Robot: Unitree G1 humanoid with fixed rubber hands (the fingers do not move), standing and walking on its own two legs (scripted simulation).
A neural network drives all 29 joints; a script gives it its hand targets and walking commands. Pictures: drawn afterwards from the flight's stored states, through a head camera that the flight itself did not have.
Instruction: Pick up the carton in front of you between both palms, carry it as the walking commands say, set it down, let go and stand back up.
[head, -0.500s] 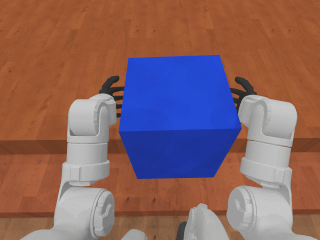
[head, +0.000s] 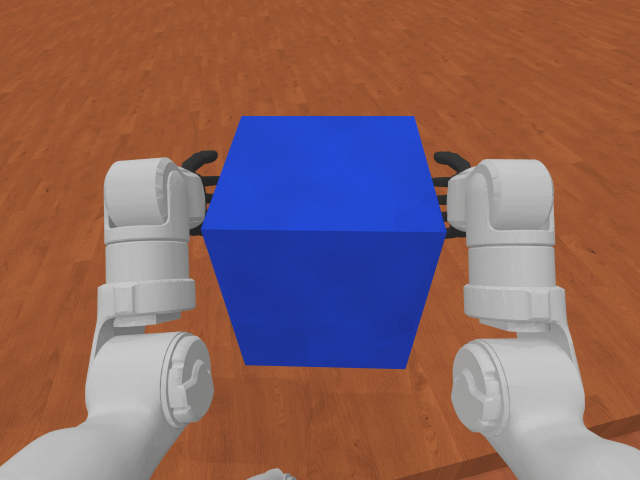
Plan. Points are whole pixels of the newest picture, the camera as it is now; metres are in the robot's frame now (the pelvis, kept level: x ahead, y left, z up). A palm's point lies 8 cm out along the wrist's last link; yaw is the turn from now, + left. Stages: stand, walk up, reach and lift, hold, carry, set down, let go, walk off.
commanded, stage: carry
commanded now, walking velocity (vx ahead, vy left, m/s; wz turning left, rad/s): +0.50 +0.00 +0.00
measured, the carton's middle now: (325, 246) +0.38 -0.04 +0.13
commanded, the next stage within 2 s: none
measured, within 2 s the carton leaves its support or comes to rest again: neither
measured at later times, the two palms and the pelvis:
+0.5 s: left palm (232, 21) +0.70 +0.07 +0.31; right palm out of the picture +0.74 -0.22 +0.33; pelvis +0.33 -0.12 +0.17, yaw -1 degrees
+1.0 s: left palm out of the picture +1.04 +0.04 +0.45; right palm out of the picture +1.02 -0.25 +0.45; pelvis +0.66 -0.08 +0.25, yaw -2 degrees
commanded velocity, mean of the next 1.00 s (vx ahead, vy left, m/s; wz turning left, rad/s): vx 0.50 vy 0.00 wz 0.00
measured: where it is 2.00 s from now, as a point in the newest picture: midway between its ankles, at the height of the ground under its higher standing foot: (340, 203)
